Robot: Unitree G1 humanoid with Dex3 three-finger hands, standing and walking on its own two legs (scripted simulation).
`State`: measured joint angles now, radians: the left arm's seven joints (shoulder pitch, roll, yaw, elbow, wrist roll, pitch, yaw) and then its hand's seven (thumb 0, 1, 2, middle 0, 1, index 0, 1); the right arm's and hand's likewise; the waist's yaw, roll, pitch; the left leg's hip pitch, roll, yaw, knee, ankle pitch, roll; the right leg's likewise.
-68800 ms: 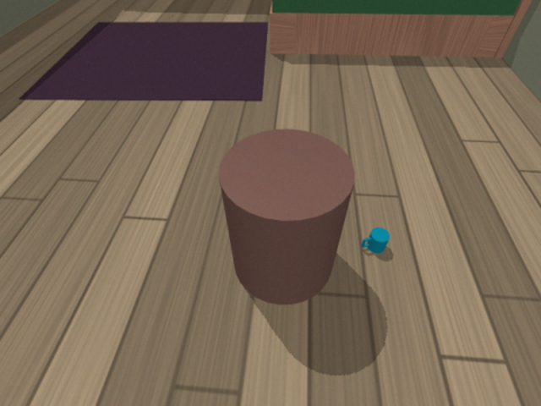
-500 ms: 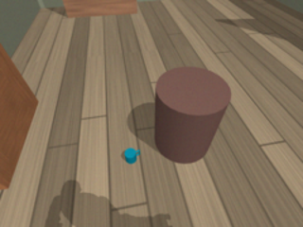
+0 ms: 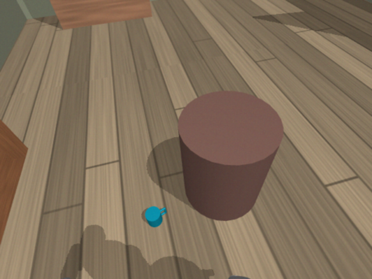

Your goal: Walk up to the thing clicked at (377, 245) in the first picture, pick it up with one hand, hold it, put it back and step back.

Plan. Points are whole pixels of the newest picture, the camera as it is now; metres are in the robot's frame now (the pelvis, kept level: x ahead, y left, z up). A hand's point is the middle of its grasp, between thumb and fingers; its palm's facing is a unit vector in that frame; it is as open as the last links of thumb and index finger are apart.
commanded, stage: walk up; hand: left
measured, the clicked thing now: (156, 215) +0.55 +0.21 -0.71
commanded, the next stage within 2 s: none
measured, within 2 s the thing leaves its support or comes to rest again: neither
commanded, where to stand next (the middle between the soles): +0.15 -0.01 m, yaw +0 degrees
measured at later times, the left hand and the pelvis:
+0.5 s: hand out of the picture +0.14 +0.26 -0.16, palm faces +0.00 -0.94 -0.35, open 7.3 cm; pelvis +0.06 +0.00 +0.00, yaw +1 degrees
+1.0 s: hand out of the picture +0.13 +0.26 -0.14, palm faces +0.00 -0.94 -0.34, open 7.4 cm; pelvis +0.06 +0.00 +0.02, yaw +1 degrees
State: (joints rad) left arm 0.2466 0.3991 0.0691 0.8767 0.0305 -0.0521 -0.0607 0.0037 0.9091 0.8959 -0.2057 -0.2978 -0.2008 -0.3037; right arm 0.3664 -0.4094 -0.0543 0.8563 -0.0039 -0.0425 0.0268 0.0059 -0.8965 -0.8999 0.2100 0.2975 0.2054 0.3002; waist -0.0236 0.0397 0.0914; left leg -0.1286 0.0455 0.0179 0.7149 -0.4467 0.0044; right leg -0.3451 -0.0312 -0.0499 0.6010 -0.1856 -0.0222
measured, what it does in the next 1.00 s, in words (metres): steps on the spot: left foot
